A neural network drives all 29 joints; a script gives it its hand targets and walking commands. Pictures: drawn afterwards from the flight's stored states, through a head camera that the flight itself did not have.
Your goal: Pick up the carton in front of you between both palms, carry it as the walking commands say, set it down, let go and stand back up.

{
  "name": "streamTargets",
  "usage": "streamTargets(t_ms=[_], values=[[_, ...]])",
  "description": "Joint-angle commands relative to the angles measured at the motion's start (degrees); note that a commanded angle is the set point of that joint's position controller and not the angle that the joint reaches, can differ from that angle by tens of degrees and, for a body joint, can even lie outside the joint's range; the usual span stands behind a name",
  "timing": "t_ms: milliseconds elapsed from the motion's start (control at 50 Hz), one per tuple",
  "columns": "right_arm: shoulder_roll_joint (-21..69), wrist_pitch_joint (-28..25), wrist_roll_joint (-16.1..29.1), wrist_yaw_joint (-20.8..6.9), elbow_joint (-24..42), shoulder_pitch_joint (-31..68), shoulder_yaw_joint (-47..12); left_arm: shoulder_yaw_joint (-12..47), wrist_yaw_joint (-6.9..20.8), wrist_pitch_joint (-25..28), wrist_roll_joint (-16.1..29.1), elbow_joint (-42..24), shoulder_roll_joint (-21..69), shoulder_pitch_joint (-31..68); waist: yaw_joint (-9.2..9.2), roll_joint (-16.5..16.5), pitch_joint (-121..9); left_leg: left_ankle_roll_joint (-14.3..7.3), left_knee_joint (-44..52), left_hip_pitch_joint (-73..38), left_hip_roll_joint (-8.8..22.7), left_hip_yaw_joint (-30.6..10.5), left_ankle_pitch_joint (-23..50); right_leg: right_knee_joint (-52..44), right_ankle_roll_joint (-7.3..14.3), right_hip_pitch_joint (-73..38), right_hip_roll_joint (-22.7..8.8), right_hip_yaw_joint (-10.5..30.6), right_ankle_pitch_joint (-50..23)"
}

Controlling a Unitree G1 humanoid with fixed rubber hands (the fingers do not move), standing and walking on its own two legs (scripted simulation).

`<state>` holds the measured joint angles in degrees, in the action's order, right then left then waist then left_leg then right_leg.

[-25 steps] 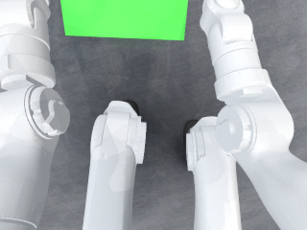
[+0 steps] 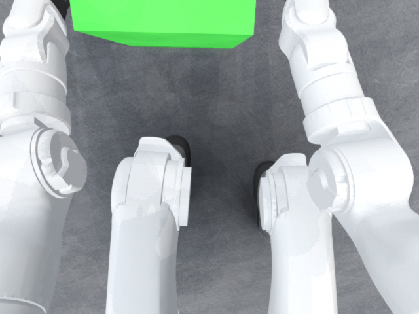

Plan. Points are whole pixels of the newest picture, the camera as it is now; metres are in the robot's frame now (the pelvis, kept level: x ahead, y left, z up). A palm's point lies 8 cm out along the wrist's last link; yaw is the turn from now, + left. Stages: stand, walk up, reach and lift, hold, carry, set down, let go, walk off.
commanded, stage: set down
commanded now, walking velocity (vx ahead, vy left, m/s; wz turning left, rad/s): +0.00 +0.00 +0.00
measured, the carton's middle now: out of the picture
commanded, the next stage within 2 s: let go in 1.20 s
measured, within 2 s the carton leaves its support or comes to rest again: neither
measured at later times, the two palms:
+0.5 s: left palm out of the picture +0.48 +0.36 -0.08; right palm out of the picture +0.55 +0.00 -0.07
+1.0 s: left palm out of the picture +0.48 +0.37 +0.07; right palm out of the picture +0.55 -0.01 +0.07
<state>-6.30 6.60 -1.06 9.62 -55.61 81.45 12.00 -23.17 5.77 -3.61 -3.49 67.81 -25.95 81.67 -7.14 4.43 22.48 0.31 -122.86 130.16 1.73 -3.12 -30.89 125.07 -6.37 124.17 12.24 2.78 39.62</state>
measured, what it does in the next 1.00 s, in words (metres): rises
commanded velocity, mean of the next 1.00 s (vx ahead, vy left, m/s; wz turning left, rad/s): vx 0.00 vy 0.00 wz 0.00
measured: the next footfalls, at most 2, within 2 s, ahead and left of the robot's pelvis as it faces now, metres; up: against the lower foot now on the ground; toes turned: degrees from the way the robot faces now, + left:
none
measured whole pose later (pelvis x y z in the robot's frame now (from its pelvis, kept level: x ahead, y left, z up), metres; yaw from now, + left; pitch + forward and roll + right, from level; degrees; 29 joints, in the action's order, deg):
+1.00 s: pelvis +0.01 +0.01 +0.17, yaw +3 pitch +44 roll -6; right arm -4.6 16.4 -0.6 11.9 -38.1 67.5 15.4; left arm -19.0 8.4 -12.9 0.4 51.3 -27.9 71.2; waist -4.4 3.1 2.8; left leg -0.7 -86.7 109.0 -1.6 -4.0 -22.1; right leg 87.6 -4.1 102.1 5.9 2.2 30.5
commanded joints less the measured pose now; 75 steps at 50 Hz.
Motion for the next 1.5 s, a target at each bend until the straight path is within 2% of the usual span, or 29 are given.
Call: streamTargets(t_ms=[0, 80, 160, 240, 320, 440, 540, 680, 760, 880, 1040, 1180, 1200, 1280, 1340, 1480], values=[[-5.28, -1.34, 6.6, 1.81, 5.86, 13.41, -5.76, 0.89, -3.09, 4.3, 5.55, -6.14, -15.78, 13.06, -8.35, 1.96, -61.36, 0.15, 6.88, -37.23, -0.46, 2.83, 29.46, -7.6, 0.41, -23.19, -3.04, -4.86, -24.84], [-6.78, -0.35, 11.02, 2.36, 11.35, 19.37, -9.54, 5.81, -1.9, 4.05, 10.97, -10.42, -18.55, 19.99, -8.18, 1.14, -67.92, -0.81, 7.04, -41.97, 0.3, 3.01, 28.43, -7.82, 0.41, -26.36, -4.23, -5.68, -21.33], [-8.37, 1.83, 12.55, 2.79, 10.67, 20.74, -9.13, 8.88, -0.33, 1.23, 13.49, -7.78, -18.62, 20.63, -6.84, -0.83, -68.84, -0.96, 8.86, -48.08, 0.51, 3.16, 22.98, -8.51, 0.94, -25.29, -4.25, -8.34, -13.55], [-9.27, 3.46, 11.24, 3.45, 10.8, 19.93, -5.7, 10.39, -0.13, -1.48, 12.42, -6.91, -18.16, 20.26, -4.76, -4.12, -71.03, -0.5, 11.67, -56.32, -0.1, 2.9, 18.86, -9.94, 1.68, -22.06, -3.29, -10.99, -8.48], [-9.2, 5.03, 8.94, 4.44, 13.61, 18.54, -2.04, 11.03, -0.91, -4.22, 10.52, -12.0, -17.02, 20.26, -3.33, -8.2, -77.19, 0.22, 15.66, -63.86, -1.14, 3.51, 17.7, -13.25, 2.67, -22.17, -2.18, -12.44, -7.52], [-8.03, 6.43, 3.87, 4.13, 11.04, 13.38, 3.95, 9.41, -0.88, -6.54, 7.31, -15.23, -12.75, 17.07, -0.47, -11.36, -72.23, 1.37, 20.82, -61.63, -2.05, 3.63, 17.53, -19.2, 2.78, -17.34, -1.79, -12.2, -6.47], [-5.95, 6.23, 1.44, 3.26, 11.75, 9.97, 5.54, 7.5, -0.05, -6.58, 5.57, -16.33, -10.97, 13.05, -0.25, -10.48, -73.7, 1.73, 24.59, -61.12, -2.75, 4.11, 21.5, -24.3, 2.2, -18.66, -1.9, -11.49, -8.53], [-3.37, 6.8, 1.17, 2.78, 17.29, 7.21, 3.71, 4.66, 1.21, -6.94, 4.2, -18.43, -11.89, 8.66, -2.02, -7.12, -79.42, 1.43, 30.64, -62.4, -3.59, 5.99, 25.82, -31.51, 1.48, -27.36, -2.0, -10.58, -12.37], [-2.78, 7.56, 1.23, 2.91, 20.98, 5.34, 2.72, 3.51, 1.67, -7.33, 4.11, -20.71, -12.66, 6.96, -2.33, -5.93, -83.82, 1.16, 34.05, -66.19, -4.05, 6.75, 29.47, -35.62, 1.17, -32.22, -1.98, -10.43, -15.06], [-2.35, 8.63, 0.72, 2.77, 24.22, 1.38, 2.65, 3.24, 2.35, -8.14, 4.25, -23.1, -12.15, 4.71, -1.36, -6.76, -86.12, 1.11, 39.79, -74.15, -4.48, 6.34, 33.22, -42.18, 0.98, -34.39, -2.33, -10.23, -16.86], [-1.56, 8.41, -0.64, 1.43, 24.54, -3.98, 4.26, 3.12, 2.91, -7.99, 2.85, -23.02, -9.65, 1.82, 0.4, -8.77, -83.12, 1.24, 48.75, -83.84, -4.55, 4.64, 35.51, -51.95, 0.98, -35.92, -3.21, -9.45, -17.57], [-0.42, 6.89, -2.39, -0.14, 23.05, -8.25, 5.83, 1.7, 3.12, -6.35, 0.06, -21.07, -6.97, -1.4, 1.24, -8.5, -78.27, 0.86, 56.62, -89.47, -4.22, 3.34, 37.4, -60.46, 0.89, -40.15, -4.29, -8.33, -19.59], [-0.04, 6.67, -2.72, -0.36, 23.05, -8.76, 5.73, 1.25, 3.16, -6.03, -0.67, -20.76, -6.8, -2.0, 0.89, -8.15, -77.59, 0.76, 57.6, -90.04, -4.15, 3.24, 37.63, -61.56, 0.84, -40.9, -4.42, -8.15, -19.86], [0.51, 6.17, -5.03, -0.72, 23.6, -15.14, 5.51, 1.03, 3.23, -5.57, -3.31, -21.95, -5.59, -8.12, 1.29, -7.81, -79.33, 0.64, 61.16, -95.46, -4.1, 3.08, 40.36, -65.85, 0.84, -46.22, -4.63, -8.02, -22.5], [0.55, 6.08, -6.73, -0.88, 25.95, -22.75, 3.91, 1.95, 3.08, -5.74, -4.63, -25.63, -4.6, -15.82, 1.58, -8.21, -81.05, 0.65, 63.89, -102.54, -4.06, 2.61, 43.2, -69.13, 1.19, -49.73, -4.69, -7.96, -23.94], [-0.79, 2.88, -5.1, -2.42, 32.62, -38.22, -0.77, 6.31, 1.84, -3.6, -1.29, -36.62, -1.15, -32.69, 2.05, -9.74, -76.46, 0.68, 70.82, -115.81, -2.97, 0.05, 48.21, -76.43, 2.7, -55.25, -5.71, -6.55, -25.68]])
